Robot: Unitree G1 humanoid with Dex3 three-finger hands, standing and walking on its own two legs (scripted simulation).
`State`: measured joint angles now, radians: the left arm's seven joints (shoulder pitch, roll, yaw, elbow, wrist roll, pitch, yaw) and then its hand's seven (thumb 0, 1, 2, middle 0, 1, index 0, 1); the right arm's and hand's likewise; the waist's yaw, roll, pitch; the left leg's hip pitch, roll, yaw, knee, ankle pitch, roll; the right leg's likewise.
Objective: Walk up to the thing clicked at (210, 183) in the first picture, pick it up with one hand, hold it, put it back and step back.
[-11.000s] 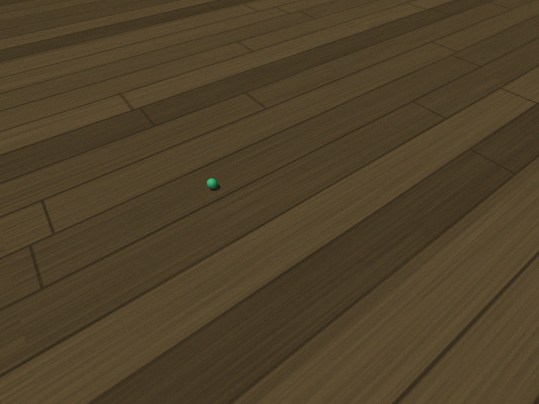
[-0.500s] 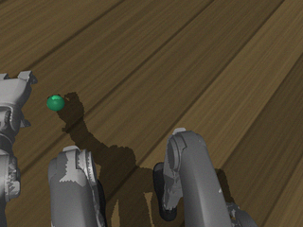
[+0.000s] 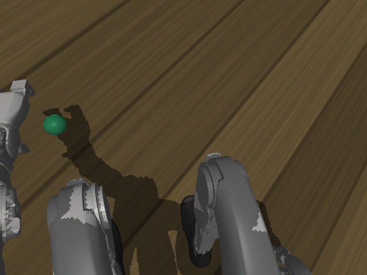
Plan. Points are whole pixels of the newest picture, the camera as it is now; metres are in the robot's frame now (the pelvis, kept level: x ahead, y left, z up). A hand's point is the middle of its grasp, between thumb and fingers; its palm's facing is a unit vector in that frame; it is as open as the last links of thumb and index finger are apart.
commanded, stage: rise first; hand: left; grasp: from above
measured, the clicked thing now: (55, 124) +0.48 +0.25 -0.31
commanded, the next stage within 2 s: approach in 0.06 s
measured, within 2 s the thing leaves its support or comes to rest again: neither
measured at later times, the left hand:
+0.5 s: hand (52, 109) +0.49 +0.23 -0.20, palm faces -0.41 -0.05 -0.91, open 14.0 cm
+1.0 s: hand (35, 137) +0.43 +0.27 -0.23, palm faces -0.53 -0.10 -0.84, open 14.0 cm
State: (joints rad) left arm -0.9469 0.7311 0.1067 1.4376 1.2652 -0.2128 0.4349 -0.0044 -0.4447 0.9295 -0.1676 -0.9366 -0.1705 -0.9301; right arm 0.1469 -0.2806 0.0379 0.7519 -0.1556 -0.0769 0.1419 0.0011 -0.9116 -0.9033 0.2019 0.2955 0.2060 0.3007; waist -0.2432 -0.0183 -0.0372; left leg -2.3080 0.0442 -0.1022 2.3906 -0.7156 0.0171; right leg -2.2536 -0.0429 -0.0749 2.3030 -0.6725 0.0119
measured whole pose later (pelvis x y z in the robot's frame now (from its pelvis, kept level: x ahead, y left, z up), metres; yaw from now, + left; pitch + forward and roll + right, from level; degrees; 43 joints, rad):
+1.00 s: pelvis -0.01 +0.00 -0.02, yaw -1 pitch +32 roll -8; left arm -0.89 0.77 0.06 1.36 1.17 -0.26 0.34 0.00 -0.50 0.94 -0.08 -1.08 -0.10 -1.05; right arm 0.19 -0.31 0.10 0.72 -0.17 -0.09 0.18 0.00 -0.91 -0.90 0.20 0.30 0.21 0.30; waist -0.26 -0.04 0.07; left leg -2.34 0.04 -0.14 2.46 -0.69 0.01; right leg -2.27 -0.04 -0.11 2.35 -0.64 0.01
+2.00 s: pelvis +0.00 +0.01 -0.04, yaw -6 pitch +29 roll -13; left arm -1.10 0.95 0.13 1.77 1.36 -0.22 0.66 -0.01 -0.52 1.00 -0.08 -0.96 -0.07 -0.97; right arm 0.13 -0.35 0.23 0.68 -0.27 -0.24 0.29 0.00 -0.90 -0.90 0.20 0.30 0.20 0.30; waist -0.41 -0.11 0.12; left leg -2.36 0.05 -0.22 2.55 -0.73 0.02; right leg -2.26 0.00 -0.16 2.37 -0.64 0.04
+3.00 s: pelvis -0.01 +0.01 -0.03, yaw -8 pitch +27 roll -14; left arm -1.10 1.01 0.07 1.76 1.29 -0.23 0.64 0.00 -0.09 0.72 -0.35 -0.89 -0.39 -0.85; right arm 0.11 -0.36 0.32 0.66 -0.28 -0.29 0.30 0.00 -0.90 -0.90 0.20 0.30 0.20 0.30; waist -0.42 -0.16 0.20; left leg -2.34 0.05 -0.26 2.56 -0.73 0.01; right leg -2.23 0.01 -0.19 2.36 -0.62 0.04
